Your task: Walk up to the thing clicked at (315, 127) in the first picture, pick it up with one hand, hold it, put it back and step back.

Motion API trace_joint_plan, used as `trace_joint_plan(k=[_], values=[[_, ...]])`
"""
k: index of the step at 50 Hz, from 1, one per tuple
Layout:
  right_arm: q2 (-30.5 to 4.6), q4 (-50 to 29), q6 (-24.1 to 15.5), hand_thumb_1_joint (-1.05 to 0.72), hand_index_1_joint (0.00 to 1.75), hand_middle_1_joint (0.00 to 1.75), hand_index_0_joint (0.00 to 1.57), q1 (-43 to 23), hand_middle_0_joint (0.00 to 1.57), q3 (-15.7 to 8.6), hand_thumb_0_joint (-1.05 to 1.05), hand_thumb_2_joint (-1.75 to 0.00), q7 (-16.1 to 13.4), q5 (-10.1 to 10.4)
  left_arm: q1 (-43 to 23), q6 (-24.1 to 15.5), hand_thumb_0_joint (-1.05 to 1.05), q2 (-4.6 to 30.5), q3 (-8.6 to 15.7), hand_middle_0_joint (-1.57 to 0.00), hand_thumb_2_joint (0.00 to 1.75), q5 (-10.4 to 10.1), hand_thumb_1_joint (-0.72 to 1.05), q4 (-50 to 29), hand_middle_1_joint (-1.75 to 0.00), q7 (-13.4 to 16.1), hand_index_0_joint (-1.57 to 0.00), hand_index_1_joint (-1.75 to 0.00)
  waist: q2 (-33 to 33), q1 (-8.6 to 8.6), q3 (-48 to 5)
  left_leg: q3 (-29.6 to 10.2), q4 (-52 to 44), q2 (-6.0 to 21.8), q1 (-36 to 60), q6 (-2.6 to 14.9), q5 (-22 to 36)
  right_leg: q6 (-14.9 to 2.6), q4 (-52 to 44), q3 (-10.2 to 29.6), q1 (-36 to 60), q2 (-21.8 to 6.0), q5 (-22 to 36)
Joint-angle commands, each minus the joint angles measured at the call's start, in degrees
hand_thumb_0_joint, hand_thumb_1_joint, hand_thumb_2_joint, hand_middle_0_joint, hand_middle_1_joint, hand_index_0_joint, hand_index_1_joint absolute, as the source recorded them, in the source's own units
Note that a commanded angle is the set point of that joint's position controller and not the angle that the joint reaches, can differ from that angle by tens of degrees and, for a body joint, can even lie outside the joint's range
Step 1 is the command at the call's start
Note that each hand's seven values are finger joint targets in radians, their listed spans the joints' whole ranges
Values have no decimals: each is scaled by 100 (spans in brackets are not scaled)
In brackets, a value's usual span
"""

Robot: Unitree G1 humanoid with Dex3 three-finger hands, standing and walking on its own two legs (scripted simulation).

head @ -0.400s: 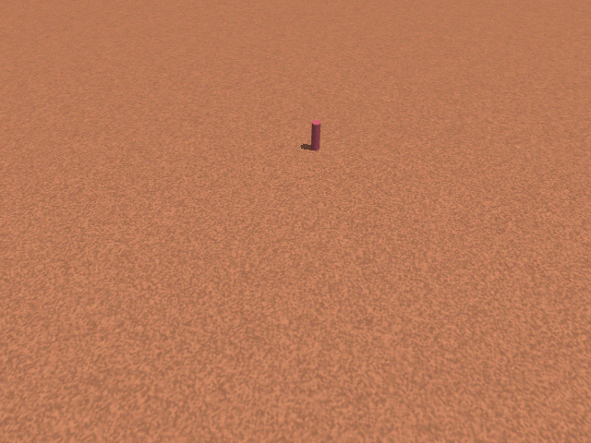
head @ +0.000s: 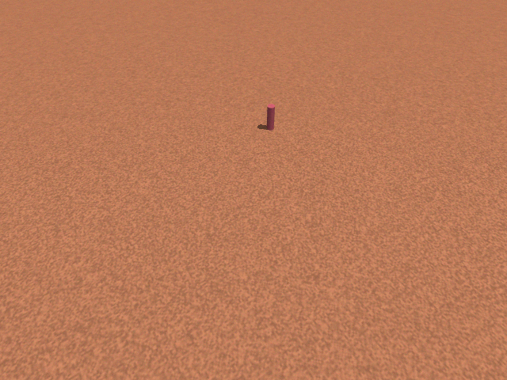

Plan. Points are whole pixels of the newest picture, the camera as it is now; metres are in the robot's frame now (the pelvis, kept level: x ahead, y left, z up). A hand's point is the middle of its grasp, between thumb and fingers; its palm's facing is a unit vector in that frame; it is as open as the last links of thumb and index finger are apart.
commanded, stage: stand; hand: left
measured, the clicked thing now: (270, 117) +1.77 -0.08 -0.70
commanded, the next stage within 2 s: walk up in 0.72 s
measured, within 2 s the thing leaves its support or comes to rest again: neither
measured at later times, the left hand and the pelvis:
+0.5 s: hand out of the picture +0.07 +0.25 -0.16, palm faces -0.02 -0.94 -0.33, open 7.4 cm; pelvis +0.00 +0.00 +0.00, yaw +0 degrees
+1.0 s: hand out of the picture +0.16 +0.24 -0.14, palm faces -0.13 -0.91 -0.40, open 7.4 cm; pelvis +0.05 -0.05 -0.01, yaw -5 degrees
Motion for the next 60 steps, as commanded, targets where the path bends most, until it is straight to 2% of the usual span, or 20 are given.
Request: trace_joint_plan(k=[1, 16, 35, 36, 37, 38, 39, 40, 41, 44, 47, 49, 50, 51, 52, 53, 54, 56, 58, 60], values=[[-1208, -331, -142, -90, 30, 30, 20, -233, 20, -259, 0, -90, -81, -3, -229, -114, 0, 1196, 216, -20, 90, -14, 90, -327, -30, 110, -20, -30, -12, -7, -445, -465, -245, 671, 15, 184, 1146, -186, -223, 501, 122, -674, 1097], [-1199, -307, -136, -90, 30, 30, 20, -137, 20, -237, 0, -90, -69, -10, -199, -117, 0, 1204, 215, -20, 90, -17, 90, -306, -30, 101, -20, -30, -11, -14, -298, -486, -354, 654, -141, 171, 774, -155, -343, 517, 63, -669, 750], [-1224, -302, -131, -90, 30, 30, 20, -86, 20, -245, 0, -90, -73, -18, -172, -113, 0, 1238, 201, -20, 90, -17, 90, -314, -30, 108, -20, -30, 1, -31, -449, -469, -314, 682, 9, 192, 960, -170, -279, 505, 80, -696, 910], [-1926, -678, -297, -90, 30, 30, 20, 344, 20, -690, 0, -90, 55, -152, 98, -178, 0, 1886, 623, -20, 90, 135, 90, -799, -30, -123, -20, -30, -98, -127, -1090, -584, 186, 634, 363, 601, -2223, -383, 346, 645, -319, -381, -2003], [-1989, -576, -336, -90, 30, 30, 20, 455, 20, -771, 0, -90, 109, -205, -245, -162, 0, 1745, 615, -20, 90, 179, 90, -853, -30, -202, -20, -30, 261, -287, -530, -918, -82, 856, 342, 763, -3130, -372, 860, 522, -1442, -329, -2491], [-2041, -614, -354, -90, 30, 30, 20, 691, 20, -849, 0, -90, 137, -189, -690, -162, 0, 1524, 584, -20, 90, 189, 90, -1074, -30, -277, -20, -30, 671, -506, -22, -1559, -584, 1345, 639, 1035, -3492, -270, 1644, 213, -2555, -134, -2046], [-2123, -666, -392, -90, 30, 30, 20, 916, 20, -928, 0, -90, 146, -206, -941, -162, 0, 1422, 571, -20, 90, 207, 90, -1264, -30, -313, -20, -30, 966, -677, 310, -2399, -1134, 2134, 821, 1450, -3535, -186, 2773, 158, -3510, -155, -1672], [-2207, -773, -454, -90, 30, 30, 20, 911, 20, -967, 0, -90, 150, -200, -962, -206, 0, 1449, 562, -20, 90, 201, 90, -1368, -30, -324, -20, -30, 744, -626, 452, -2686, -1264, 2516, 777, 1645, -3188, -197, 2975, 592, -3787, -492, -1624], [-2084, -867, -495, -90, 30, 30, 20, 769, 20, -927, 0, -90, 146, -177, -884, -248, 0, 1590, 580, -20, 90, 186, 90, -1356, -30, -361, -20, -30, 258, -472, 346, -2534, -1279, 2327, 612, 1566, -3043, -185, 3281, 800, -3649, -607, -1411], [-2114, -1218, -526, -90, 30, 30, 20, 76, 20, -945, 0, -90, 199, -231, -68, -221, 0, 1604, 618, -20, 90, 110, 90, -1270, -30, -538, -20, -30, 982, -13, 81, -1387, -1305, 1931, 162, 1304, -2707, -57, 2740, 408, -2750, -718, -1212], [-2019, -1308, -504, -90, 30, 30, 20, -42, 20, -910, 0, -90, 271, -261, -10, -216, 0, 1559, 666, -20, 90, 123, 90, -1278, -30, -614, -20, -30, 1045, 1, 196, -389, -1005, 1351, -697, 1004, -2166, 16, 1914, -78, -1537, -469, -733], [-1988, -1340, -456, -90, 30, 30, 20, -187, 20, -899, 0, -90, 286, -234, 507, -238, 0, 1558, 713, -20, 90, 112, 90, -1131, -30, -581, -20, -30, 795, 296, 83, -5, -363, 1168, -1200, 877, -2182, -5, 1443, -360, -531, -335, -207], [-1916, -1371, -409, -90, 30, 30, 20, -290, 20, -862, 0, -90, 281, -230, 1076, -267, 0, 1629, 774, -20, 90, 112, 90, -950, -30, -521, -20, -30, 365, 600, -170, 235, 531, 1007, -1490, 808, -2090, -32, 1184, -529, 236, -185, -28], [-1613, -1367, -374, -90, 30, 30, 20, -65, 20, -752, 0, -90, 278, -252, 1845, -332, 0, 1956, 925, -20, 90, 143, 90, -697, -30, -417, -20, -30, -798, 906, -568, 522, 2279, 646, -2297, 645, -1858, -60, 1186, -316, 1499, -35, -532], [-1078, -1544, -377, -90, 30, 30, 20, 5, 20, -553, 0, -90, 291, -189, 2542, -381, 0, 2499, 1084, -20, 90, 174, 90, -696, -30, -283, -20, -30, -2449, 1224, -598, 767, 4266, -102, -3547, 441, -2479, -347, 12, 1590, 1862, -944, -2676], [-1370, -1669, -366, -90, 30, 30, 20, -81, 20, -603, 0, -90, 278, -85, 2107, -423, 0, 2790, 1016, -20, 90, 139, 90, -961, -30, -280, -20, -30, -2101, 922, -495, 22, 4946, -194, -3769, 270, -2130, -1102, -1388, 4285, 1059, -2218, -3978], [-1818, -1598, -362, -90, 30, 30, 20, -234, 20, -711, 0, -90, 263, -92, 1340, -432, 0, 2820, 999, -20, 90, 48, 90, -1258, -30, -280, -20, -30, -1019, 654, 86, -518, 5153, 311, -3663, 209, -1647, -1375, -1492, 4393, 309, -2416, -4362], [-1901, -1289, -355, -90, 30, 30, 20, 211, 20, -744, 0, -90, 329, -50, 590, -467, 0, 2386, 872, -20, 90, -19, 90, -1433, -30, -228, -20, -30, -513, 114, 327, -463, 4784, 690, -3273, 223, -815, -1134, -1204, 2919, -235, -1823, -3357], [-1756, -1122, -322, -90, 30, 30, 20, 685, 20, -732, 0, -90, 416, -44, 568, -524, 0, 2114, 777, -20, 90, -21, 90, -1454, -30, -216, -20, -30, -662, -27, 319, -329, 4207, 771, -2741, 217, -525, -1049, -1161, 1924, -600, -1498, -2488], [-1694, -1218, -272, -90, 30, 30, 20, 679, 20, -775, 0, -90, 506, -96, 627, -574, 0, 2064, 740, -20, 90, -30, 90, -1516, -30, -225, -20, -30, -706, -23, 416, -210, 3671, 799, -2565, 73, -340, -1128, -1214, 1473, -874, -1384, -2214]])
